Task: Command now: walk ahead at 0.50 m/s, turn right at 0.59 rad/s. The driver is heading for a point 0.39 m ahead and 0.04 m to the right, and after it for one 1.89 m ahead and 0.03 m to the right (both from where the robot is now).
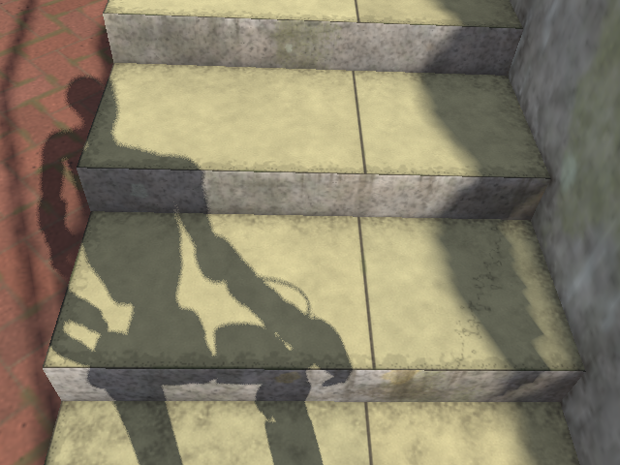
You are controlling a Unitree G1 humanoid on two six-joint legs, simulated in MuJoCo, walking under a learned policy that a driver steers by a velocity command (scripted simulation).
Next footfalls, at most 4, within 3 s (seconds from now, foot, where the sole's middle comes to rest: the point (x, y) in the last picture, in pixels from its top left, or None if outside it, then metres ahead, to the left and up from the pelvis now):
0.30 right None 0.34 -0.15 -0.65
0.94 left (348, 318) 0.71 -0.08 -0.51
1.46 right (451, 334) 0.67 -0.28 -0.51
1.90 left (317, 326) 0.68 -0.02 -0.51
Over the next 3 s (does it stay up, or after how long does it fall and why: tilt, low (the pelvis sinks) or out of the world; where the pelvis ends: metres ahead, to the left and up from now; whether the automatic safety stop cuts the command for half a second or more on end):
stays up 1.01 -0.07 0.38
